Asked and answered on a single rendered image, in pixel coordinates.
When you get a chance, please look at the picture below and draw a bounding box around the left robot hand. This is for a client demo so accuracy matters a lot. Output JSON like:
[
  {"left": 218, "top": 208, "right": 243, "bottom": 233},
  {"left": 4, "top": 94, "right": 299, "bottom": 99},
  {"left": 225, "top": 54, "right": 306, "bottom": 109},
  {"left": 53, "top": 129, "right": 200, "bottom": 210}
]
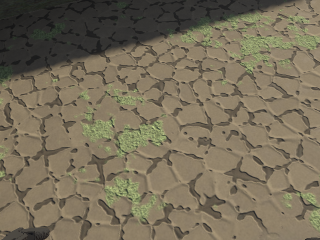
[{"left": 1, "top": 227, "right": 50, "bottom": 240}]

